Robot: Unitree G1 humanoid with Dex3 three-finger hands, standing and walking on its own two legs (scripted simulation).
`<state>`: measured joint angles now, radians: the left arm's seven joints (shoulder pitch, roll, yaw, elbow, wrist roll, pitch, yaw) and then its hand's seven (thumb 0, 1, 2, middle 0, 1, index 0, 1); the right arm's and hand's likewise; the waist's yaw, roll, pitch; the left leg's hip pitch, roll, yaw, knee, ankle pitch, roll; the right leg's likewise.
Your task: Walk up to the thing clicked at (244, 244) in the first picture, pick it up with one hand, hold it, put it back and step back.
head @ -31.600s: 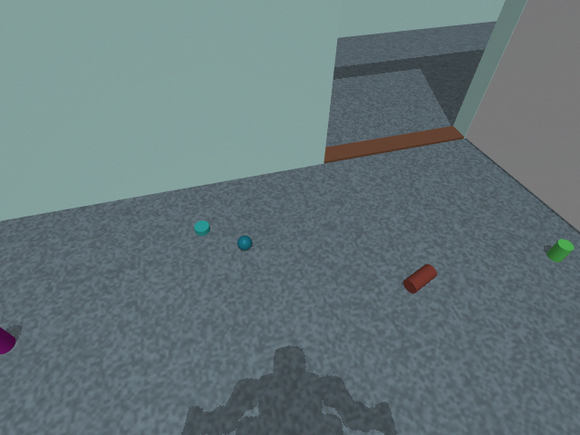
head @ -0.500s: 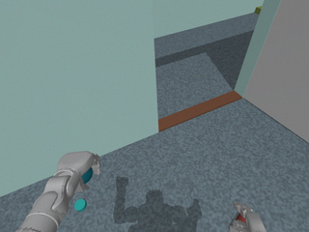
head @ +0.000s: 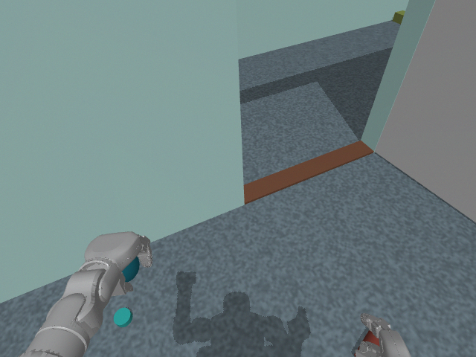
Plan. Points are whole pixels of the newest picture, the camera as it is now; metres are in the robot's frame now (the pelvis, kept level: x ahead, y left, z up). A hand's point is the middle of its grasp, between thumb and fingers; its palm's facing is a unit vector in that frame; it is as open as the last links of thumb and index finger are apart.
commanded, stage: crouch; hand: left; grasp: from above
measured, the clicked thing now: (122, 266) +0.31 +0.24 -0.04
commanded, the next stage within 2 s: lower in 2.00 s
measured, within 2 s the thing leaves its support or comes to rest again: neither
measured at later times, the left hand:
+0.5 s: hand (134, 295) +0.29 +0.24 -0.15, palm faces -0.45 +0.01 -0.89, open 7.5 cm
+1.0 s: hand (153, 315) +0.33 +0.27 -0.40, palm faces -0.46 +0.00 -0.89, open 7.4 cm
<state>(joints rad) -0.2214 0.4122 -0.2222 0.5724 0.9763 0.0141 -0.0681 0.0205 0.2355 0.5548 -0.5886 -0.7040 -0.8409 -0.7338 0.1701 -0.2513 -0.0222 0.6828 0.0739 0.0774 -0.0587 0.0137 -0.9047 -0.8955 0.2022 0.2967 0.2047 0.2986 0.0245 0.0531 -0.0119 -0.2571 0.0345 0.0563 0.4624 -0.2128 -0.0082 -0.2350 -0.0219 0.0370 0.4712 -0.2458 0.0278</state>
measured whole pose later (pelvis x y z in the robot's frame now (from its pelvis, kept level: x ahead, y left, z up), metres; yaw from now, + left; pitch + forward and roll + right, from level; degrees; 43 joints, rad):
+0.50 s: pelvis -0.02 +0.00 -0.05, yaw +1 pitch +13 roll -1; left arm -0.40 0.38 -0.17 1.00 1.14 -0.08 0.26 -0.01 0.24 0.49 -0.63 -0.66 -0.83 -0.67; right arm 0.20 -0.27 -0.06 0.71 0.01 0.06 -0.01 0.01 -0.90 -0.89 0.20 0.30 0.21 0.30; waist -0.04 0.01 -0.09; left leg -0.76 0.05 0.01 0.89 -0.36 -0.01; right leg -0.71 -0.01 0.01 0.88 -0.40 0.03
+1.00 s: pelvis -0.07 +0.01 -0.26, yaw -1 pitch +34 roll -5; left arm -0.67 0.52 0.02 1.20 1.21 -0.15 0.34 -0.03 0.26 0.45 -0.64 -0.61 -0.86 -0.61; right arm 0.21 -0.23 -0.05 0.75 -0.06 -0.03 0.02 0.01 -0.90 -0.89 0.21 0.30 0.21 0.30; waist -0.12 0.06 -0.20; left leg -1.81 0.04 -0.05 1.80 -0.60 0.01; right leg -1.73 -0.01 -0.01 1.77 -0.65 0.05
